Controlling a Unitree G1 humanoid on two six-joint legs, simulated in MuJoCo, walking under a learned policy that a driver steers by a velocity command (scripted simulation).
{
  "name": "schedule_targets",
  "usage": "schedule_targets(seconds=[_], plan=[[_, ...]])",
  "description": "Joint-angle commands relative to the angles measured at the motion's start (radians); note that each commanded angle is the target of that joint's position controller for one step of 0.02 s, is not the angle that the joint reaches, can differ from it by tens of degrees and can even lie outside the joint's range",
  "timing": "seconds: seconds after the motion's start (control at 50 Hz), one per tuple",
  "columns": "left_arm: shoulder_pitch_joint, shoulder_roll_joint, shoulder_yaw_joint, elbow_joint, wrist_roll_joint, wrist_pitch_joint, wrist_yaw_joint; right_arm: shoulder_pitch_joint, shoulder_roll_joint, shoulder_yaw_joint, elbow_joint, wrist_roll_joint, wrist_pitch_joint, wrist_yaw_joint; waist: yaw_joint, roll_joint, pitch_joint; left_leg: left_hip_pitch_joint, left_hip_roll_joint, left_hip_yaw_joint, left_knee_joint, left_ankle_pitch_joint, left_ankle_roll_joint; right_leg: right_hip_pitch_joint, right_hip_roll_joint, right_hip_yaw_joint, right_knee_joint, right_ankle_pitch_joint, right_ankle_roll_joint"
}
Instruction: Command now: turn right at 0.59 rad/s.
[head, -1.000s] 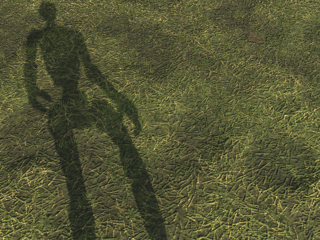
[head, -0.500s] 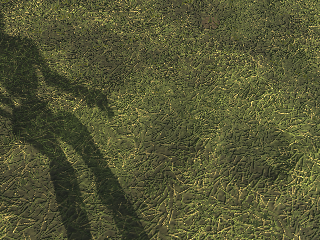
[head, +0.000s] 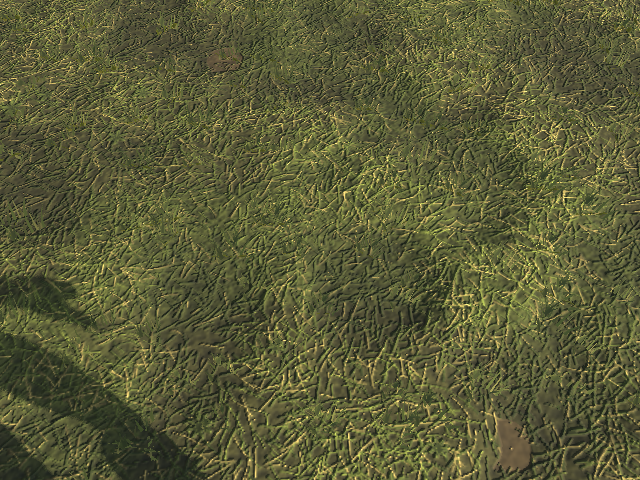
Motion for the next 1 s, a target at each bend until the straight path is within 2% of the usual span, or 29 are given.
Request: schedule_targets(seconds=[0.02, 0.04, 0.06, 0.08, 0.1, 0.12, 0.14, 0.16, 0.18, 0.2, 0.22, 0.26, 0.28, 0.34, 0.48, 0.52, 0.56, 0.58, 0.6, 0.62, 0.64, 0.66, 0.7, 0.74, 0.78, 0.86, 0.92, 0.98, 1.0], plan=[[0.050, 0.089, 0.038, -0.058, 0.001, -0.014, -0.006, -0.018, -0.186, -0.057, -0.047, 0.026, -0.014, -0.001, 0.032, 0.179, -0.139, 0.099, 0.186, -0.107, -0.008, 0.363, 0.153, 0.131, 0.051, -0.074, -0.274, 0.171, -0.071], [0.090, 0.127, 0.054, -0.047, 0.003, -0.018, 0.003, 0.038, -0.147, -0.048, -0.027, 0.017, -0.018, 0.003, 0.036, 0.071, -0.153, -0.012, 0.137, -0.035, 0.122, 0.246, 0.079, 0.279, 0.028, 0.004, -0.351, 0.338, -0.107], [0.125, 0.261, 0.083, -0.066, 0.005, -0.025, 0.020, 0.041, -0.071, -0.022, -0.066, -0.043, -0.018, 0.009, 0.014, -0.274, -0.169, -0.320, 0.007, 0.056, 0.459, -0.279, -0.032, 0.472, -0.252, 0.383, -0.339, 0.800, -0.219], [0.122, 0.276, 0.076, -0.082, 0.047, -0.052, 0.008, -0.055, -0.105, -0.028, -0.104, -0.037, -0.022, -0.001, 0.074, -0.291, -0.217, -0.423, -0.085, -0.101, 0.655, -0.451, -0.055, 0.379, -0.391, 0.548, -0.364, 0.860, -0.422], [0.101, 0.224, 0.060, -0.074, 0.056, -0.074, 0.002, -0.088, -0.152, -0.041, -0.100, -0.014, -0.018, -0.008, 0.087, -0.181, -0.193, -0.428, -0.059, -0.156, 0.731, -0.395, -0.046, 0.353, -0.341, 0.460, -0.385, 0.760, -0.412], [0.054, 0.183, 0.047, -0.058, 0.042, -0.085, 0.006, -0.080, -0.156, -0.044, -0.089, -0.004, -0.014, -0.012, 0.055, -0.154, -0.150, -0.430, -0.043, -0.163, 0.716, -0.312, -0.034, 0.325, -0.281, 0.376, -0.382, 0.688, -0.353], [0.014, 0.150, 0.036, -0.055, 0.023, -0.084, 0.014, -0.059, -0.154, -0.047, -0.065, -0.010, -0.009, -0.019, 0.037, -0.111, -0.142, -0.422, -0.031, -0.169, 0.682, -0.243, -0.035, 0.321, -0.233, 0.329, -0.377, 0.638, -0.305], [-0.014, 0.131, 0.025, -0.052, 0.012, -0.079, 0.021, -0.040, -0.156, -0.048, -0.058, -0.016, -0.005, -0.021, 0.021, -0.123, -0.139, -0.393, -0.033, -0.165, 0.667, -0.188, -0.043, 0.303, -0.211, 0.299, -0.376, 0.668, -0.290], [-0.021, 0.123, 0.017, -0.049, 0.016, -0.075, 0.028, -0.020, -0.146, -0.047, -0.048, -0.014, -0.004, -0.016, 0.010, -0.134, -0.153, -0.345, -0.047, -0.156, 0.677, -0.145, -0.050, 0.283, -0.194, 0.275, -0.379, 0.704, -0.288], [-0.004, 0.114, 0.013, -0.037, 0.019, -0.075, 0.034, 0.006, -0.136, -0.043, -0.038, -0.009, -0.004, -0.008, 0.008, -0.129, -0.182, -0.324, -0.051, -0.146, 0.654, -0.101, -0.054, 0.297, -0.180, 0.263, -0.400, 0.597, -0.289], [0.019, 0.114, 0.013, -0.027, 0.018, -0.077, 0.036, 0.015, -0.128, -0.039, -0.032, -0.002, -0.006, -0.001, 0.018, -0.130, -0.185, -0.327, -0.051, -0.135, 0.601, -0.067, -0.052, 0.312, -0.169, 0.268, -0.433, 0.409, -0.288], [0.060, 0.115, 0.012, -0.006, 0.016, -0.085, 0.036, -0.032, -0.119, -0.033, -0.044, 0.004, -0.016, 0.011, 0.053, -0.148, -0.129, -0.355, -0.050, -0.131, 0.470, -0.028, -0.039, 0.317, -0.168, 0.327, -0.515, 0.029, -0.287], [0.065, 0.120, 0.011, 0.003, 0.019, -0.090, 0.036, -0.056, -0.118, -0.031, -0.051, 0.005, -0.023, 0.015, 0.061, -0.162, -0.093, -0.359, -0.048, -0.136, 0.405, -0.021, -0.032, 0.310, -0.179, 0.356, -0.543, -0.039, -0.287], [0.077, 0.145, 0.017, 0.026, 0.023, -0.110, 0.035, -0.083, -0.119, -0.027, -0.055, 0.005, -0.053, 0.026, 0.075, -0.145, -0.045, -0.342, -0.041, -0.143, 0.260, -0.006, -0.011, 0.309, -0.202, 0.379, -0.569, -0.045, -0.291], [0.116, 0.165, 0.018, 0.071, 0.005, -0.130, 0.006, -0.092, -0.101, -0.011, -0.063, 0.018, -0.099, 0.048, 0.089, -0.112, -0.012, -0.208, -0.060, -0.104, 0.074, -0.018, 0.043, 0.229, -0.204, 0.382, -0.554, -0.074, -0.297], [0.105, 0.161, 0.014, 0.079, 0.001, -0.126, 0.001, -0.046, -0.095, -0.008, -0.049, 0.017, -0.111, 0.054, 0.050, -0.092, -0.030, -0.084, -0.079, -0.080, -0.006, 0.049, 0.065, 0.174, -0.184, 0.356, -0.509, -0.057, -0.275], [0.099, 0.116, -0.003, 0.084, 0.010, -0.127, -0.003, 0.079, -0.110, -0.016, -0.007, 0.014, -0.115, 0.047, -0.013, -0.077, -0.073, 0.132, -0.084, -0.085, -0.035, 0.059, 0.083, 0.065, -0.134, 0.315, -0.410, -0.022, -0.233], [0.068, 0.060, -0.022, 0.072, 0.019, -0.133, -0.005, 0.194, -0.150, -0.026, 0.012, 0.011, -0.117, 0.036, -0.066, -0.014, -0.112, 0.278, 0.014, -0.213, -0.075, 0.003, 0.123, -0.044, -0.072, 0.242, -0.237, 0.005, -0.181], [0.075, 0.007, -0.037, 0.029, 0.015, -0.153, -0.002, 0.273, -0.267, -0.054, 0.024, -0.001, -0.114, 0.035, -0.065, 0.235, -0.156, 0.438, 0.206, -0.554, -0.196, -0.191, 0.243, -0.269, 0.065, 0.059, 0.082, -0.052, -0.106], [0.038, 0.098, -0.016, 0.015, 0.001, -0.168, 0.006, 0.309, -0.244, -0.052, 0.029, -0.004, -0.117, 0.043, -0.099, 0.225, -0.122, 0.429, 0.306, -0.780, -0.291, -0.329, 0.330, -0.421, 0.060, 0.091, 0.295, -0.202, -0.083], [0.045, 0.137, 0.000, 0.022, -0.012, -0.175, 0.003, 0.264, -0.188, -0.032, 0.021, -0.003, -0.122, 0.045, -0.067, 0.155, -0.053, 0.395, 0.287, -0.729, -0.292, -0.363, 0.314, -0.482, 0.007, 0.129, 0.377, -0.131, -0.097], [0.048, 0.127, -0.003, 0.035, -0.012, -0.175, 0.000, 0.221, -0.156, -0.021, 0.005, -0.007, -0.123, 0.044, -0.047, 0.130, -0.029, 0.367, 0.238, -0.639, -0.296, -0.308, 0.285, -0.491, -0.023, 0.114, 0.392, -0.046, -0.102], [0.024, 0.106, -0.002, 0.038, 0.009, -0.175, -0.007, 0.173, -0.128, -0.008, -0.004, -0.010, -0.121, 0.043, -0.025, 0.095, -0.005, 0.299, 0.177, -0.500, -0.320, -0.096, 0.252, -0.463, -0.068, 0.102, 0.334, 0.077, -0.096], [0.022, 0.075, -0.008, 0.043, 0.016, -0.170, -0.013, 0.172, -0.127, -0.004, -0.002, -0.008, -0.120, 0.041, -0.014, 0.107, -0.010, 0.248, 0.131, -0.397, -0.346, 0.090, 0.243, -0.409, -0.069, 0.068, 0.284, 0.157, -0.072], [-0.012, 0.058, -0.013, 0.035, 0.020, -0.167, -0.012, 0.187, -0.134, -0.004, 0.010, -0.003, -0.118, 0.037, -0.019, 0.092, -0.007, 0.233, 0.109, -0.321, -0.357, 0.237, 0.243, -0.398, -0.067, 0.045, 0.194, 0.223, -0.045], [-0.139, 0.016, -0.034, 0.007, 0.017, -0.176, -0.021, 0.231, -0.157, -0.008, 0.042, 0.003, -0.107, 0.025, -0.059, 0.087, 0.012, 0.175, 0.067, -0.207, -0.363, 0.317, 0.217, -0.283, -0.038, 0.009, -0.073, 0.407, -0.032], [-0.218, 0.020, -0.036, -0.011, 0.007, -0.183, -0.036, 0.283, -0.172, -0.012, 0.071, 0.008, -0.101, 0.022, -0.081, 0.083, 0.039, 0.200, 0.104, -0.214, -0.363, 0.296, 0.218, -0.242, -0.021, 0.005, -0.178, 0.459, -0.047], [-0.238, 0.047, -0.028, -0.023, 0.005, -0.190, -0.050, 0.292, -0.182, -0.018, 0.090, 0.015, -0.086, 0.017, -0.055, 0.088, 0.038, 0.303, 0.150, -0.221, -0.311, 0.406, 0.199, -0.233, -0.013, 0.018, -0.235, 0.392, -0.091], [-0.214, 0.064, -0.022, -0.017, 0.008, -0.190, -0.050, 0.287, -0.191, -0.021, 0.092, 0.014, -0.082, 0.015, -0.034, 0.096, 0.015, 0.331, 0.155, -0.215, -0.271, 0.519, 0.188, -0.188, 0.001, 0.010, -0.240, 0.355, -0.107]])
